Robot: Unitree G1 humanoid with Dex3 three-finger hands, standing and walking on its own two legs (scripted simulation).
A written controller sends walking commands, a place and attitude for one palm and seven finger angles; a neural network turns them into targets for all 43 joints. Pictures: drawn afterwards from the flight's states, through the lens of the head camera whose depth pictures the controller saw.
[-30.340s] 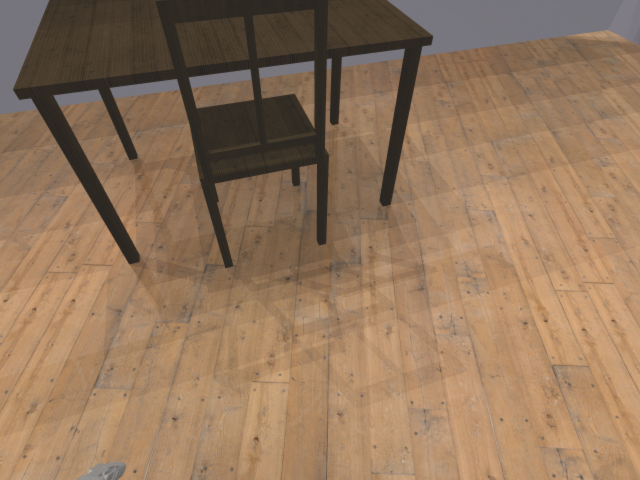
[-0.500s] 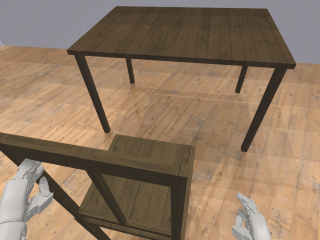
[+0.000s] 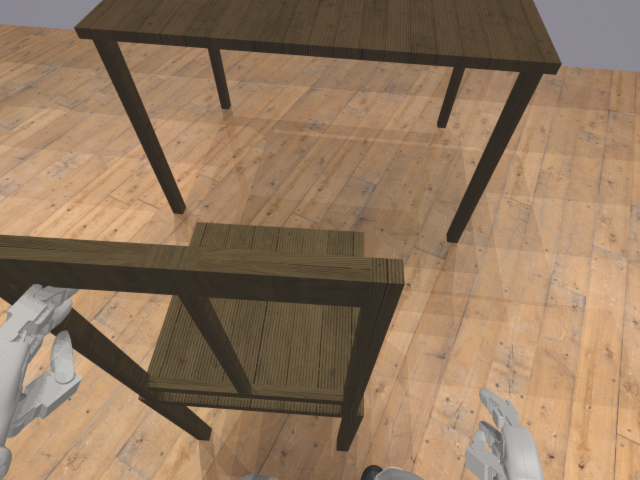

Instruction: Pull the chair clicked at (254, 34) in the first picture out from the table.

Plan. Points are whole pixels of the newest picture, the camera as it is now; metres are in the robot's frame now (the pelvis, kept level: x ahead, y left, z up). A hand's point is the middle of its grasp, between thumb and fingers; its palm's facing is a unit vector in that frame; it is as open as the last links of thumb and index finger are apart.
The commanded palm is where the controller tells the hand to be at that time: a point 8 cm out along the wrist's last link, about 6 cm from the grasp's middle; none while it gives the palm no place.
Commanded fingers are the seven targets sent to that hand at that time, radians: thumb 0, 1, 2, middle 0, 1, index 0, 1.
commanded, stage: step back with the hand held close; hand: left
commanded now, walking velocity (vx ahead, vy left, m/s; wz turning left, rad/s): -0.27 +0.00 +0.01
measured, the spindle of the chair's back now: (223, 351) +0.27 +0.16 -0.04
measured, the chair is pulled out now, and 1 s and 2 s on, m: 0.65 0.69 0.70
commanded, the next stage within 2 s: stop stepping back and stand still in 1.10 s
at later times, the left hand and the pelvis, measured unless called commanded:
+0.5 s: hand (67, 413) +0.15 +0.25 +0.09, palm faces +0.21 -0.79 -0.57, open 6.6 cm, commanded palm +0.10 +0.29 +0.18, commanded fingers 0.00 0.90 0.90 -0.20 -0.30 -0.20 -0.30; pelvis -0.03 -0.01 -0.01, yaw +2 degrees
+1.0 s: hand (66, 458) +0.12 +0.23 +0.10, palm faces +0.09 -0.81 -0.58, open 6.6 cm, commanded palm +0.06 +0.28 +0.18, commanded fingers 0.00 0.90 0.90 -0.20 -0.30 -0.20 -0.30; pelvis -0.07 -0.02 -0.01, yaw +2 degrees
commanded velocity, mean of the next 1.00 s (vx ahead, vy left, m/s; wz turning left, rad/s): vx -0.37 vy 0.00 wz -0.02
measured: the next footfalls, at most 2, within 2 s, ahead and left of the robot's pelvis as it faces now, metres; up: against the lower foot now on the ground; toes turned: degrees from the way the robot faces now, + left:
right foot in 0.72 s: -0.02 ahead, -0.14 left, +0.00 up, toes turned -1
right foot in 1.22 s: -0.15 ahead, -0.17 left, +0.00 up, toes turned +0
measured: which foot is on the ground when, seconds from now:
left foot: down 0.00-1.00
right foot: down 0.00-0.60, up 0.62-0.70, down 0.72-1.00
